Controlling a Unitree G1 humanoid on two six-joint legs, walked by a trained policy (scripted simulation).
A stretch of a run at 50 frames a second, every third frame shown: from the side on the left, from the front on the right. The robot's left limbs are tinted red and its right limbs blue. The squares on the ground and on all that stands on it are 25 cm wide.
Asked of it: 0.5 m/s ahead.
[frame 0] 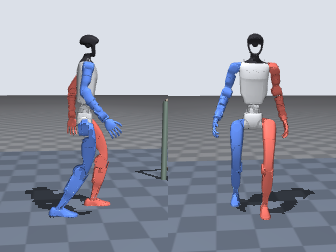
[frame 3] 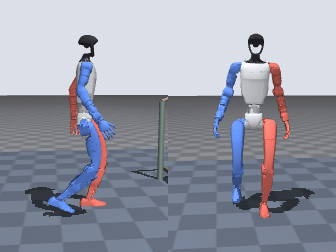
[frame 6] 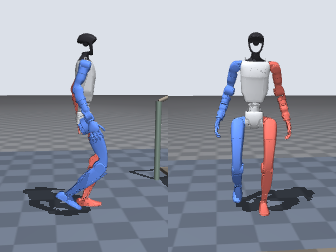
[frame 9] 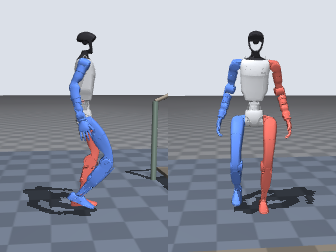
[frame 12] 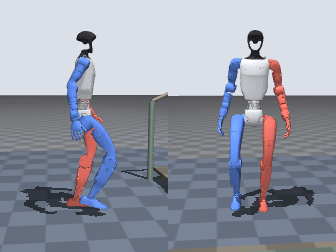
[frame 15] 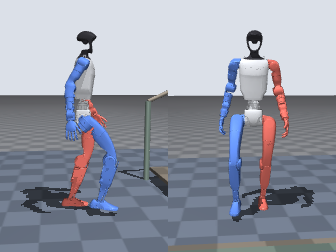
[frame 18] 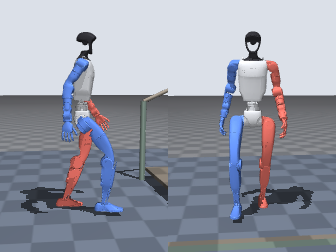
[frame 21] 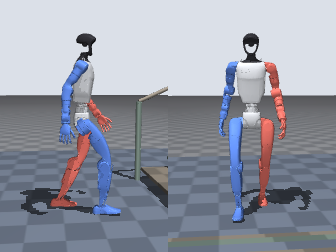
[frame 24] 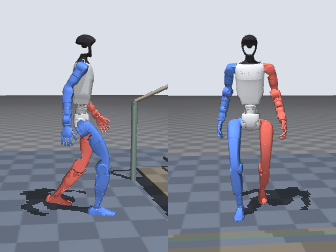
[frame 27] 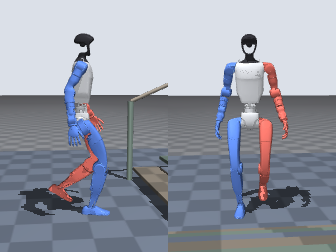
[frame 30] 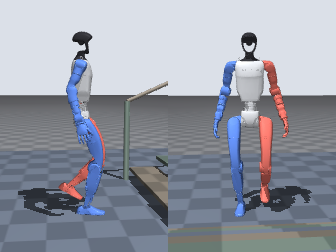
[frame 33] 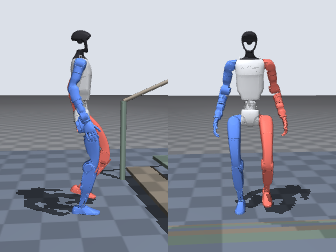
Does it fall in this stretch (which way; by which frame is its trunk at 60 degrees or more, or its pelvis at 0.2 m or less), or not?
no
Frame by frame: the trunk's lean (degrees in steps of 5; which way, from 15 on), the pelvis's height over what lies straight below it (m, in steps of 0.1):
0: 5, 0.8
3: 5, 0.8
6: 5, 0.8
9: 5, 0.8
12: 5, 0.8
15: 5, 0.8
18: 5, 0.8
21: 5, 0.8
24: 5, 0.7
27: 0, 0.8
30: 0, 0.8
33: 0, 0.8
